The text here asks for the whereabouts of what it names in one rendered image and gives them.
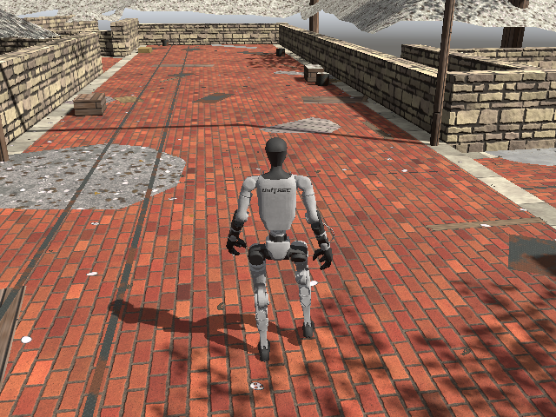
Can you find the left robot hand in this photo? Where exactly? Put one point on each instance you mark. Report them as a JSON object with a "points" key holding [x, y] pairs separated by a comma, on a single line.
{"points": [[239, 243]]}

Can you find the right robot hand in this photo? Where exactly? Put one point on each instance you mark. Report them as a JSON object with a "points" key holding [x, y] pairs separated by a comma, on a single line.
{"points": [[327, 257]]}

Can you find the robot left forearm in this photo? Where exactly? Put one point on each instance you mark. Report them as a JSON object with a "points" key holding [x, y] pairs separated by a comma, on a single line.
{"points": [[235, 229]]}

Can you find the robot right forearm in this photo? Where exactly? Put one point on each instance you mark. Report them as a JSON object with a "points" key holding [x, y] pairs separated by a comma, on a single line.
{"points": [[320, 233]]}

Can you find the humanoid robot head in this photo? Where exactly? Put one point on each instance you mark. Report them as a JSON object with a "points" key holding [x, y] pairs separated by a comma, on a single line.
{"points": [[276, 149]]}

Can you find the robot left upper arm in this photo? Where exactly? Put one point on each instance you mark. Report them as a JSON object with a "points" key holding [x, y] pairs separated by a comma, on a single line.
{"points": [[249, 184]]}

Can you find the robot right upper arm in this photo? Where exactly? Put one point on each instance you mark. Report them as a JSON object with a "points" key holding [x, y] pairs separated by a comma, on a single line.
{"points": [[304, 183]]}

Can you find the humanoid robot torso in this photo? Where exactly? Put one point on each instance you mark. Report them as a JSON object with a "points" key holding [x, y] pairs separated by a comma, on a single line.
{"points": [[277, 206]]}

